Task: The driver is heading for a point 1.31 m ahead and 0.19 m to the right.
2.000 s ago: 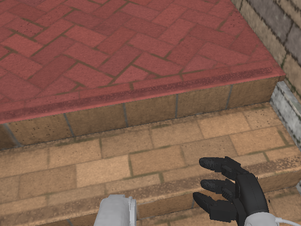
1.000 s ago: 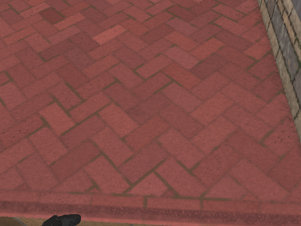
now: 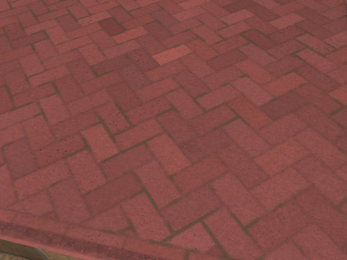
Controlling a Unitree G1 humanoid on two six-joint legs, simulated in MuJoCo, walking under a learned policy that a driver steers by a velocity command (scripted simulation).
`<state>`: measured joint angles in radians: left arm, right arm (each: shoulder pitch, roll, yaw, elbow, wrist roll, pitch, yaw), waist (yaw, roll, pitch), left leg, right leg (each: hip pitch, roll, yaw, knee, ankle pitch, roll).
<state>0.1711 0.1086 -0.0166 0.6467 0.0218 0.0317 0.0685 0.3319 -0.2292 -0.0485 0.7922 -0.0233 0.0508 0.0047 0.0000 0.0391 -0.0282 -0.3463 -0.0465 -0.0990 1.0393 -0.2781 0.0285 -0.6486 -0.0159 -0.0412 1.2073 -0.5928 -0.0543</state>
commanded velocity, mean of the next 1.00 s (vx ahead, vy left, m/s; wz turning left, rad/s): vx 0.00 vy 0.00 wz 0.00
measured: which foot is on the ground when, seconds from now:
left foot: up 0.00-0.38, down 0.40-1.00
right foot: down 0.00-0.42, up 0.44-0.66, down 0.68-1.00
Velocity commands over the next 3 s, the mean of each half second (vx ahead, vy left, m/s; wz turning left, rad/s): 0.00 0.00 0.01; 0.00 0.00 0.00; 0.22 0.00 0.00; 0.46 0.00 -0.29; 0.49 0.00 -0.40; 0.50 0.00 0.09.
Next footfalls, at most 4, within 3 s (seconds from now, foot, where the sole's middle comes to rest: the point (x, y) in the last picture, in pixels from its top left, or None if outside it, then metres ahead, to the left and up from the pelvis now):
0.40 left None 0.16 0.13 -0.68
0.68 right None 0.13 -0.09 -0.68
1.76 right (207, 226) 0.54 -0.05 -0.53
2.32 left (195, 139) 0.92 -0.03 -0.53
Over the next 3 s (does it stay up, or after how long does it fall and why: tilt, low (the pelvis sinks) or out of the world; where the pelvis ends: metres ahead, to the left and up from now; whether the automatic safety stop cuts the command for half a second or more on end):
stays up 1.05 -0.21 0.25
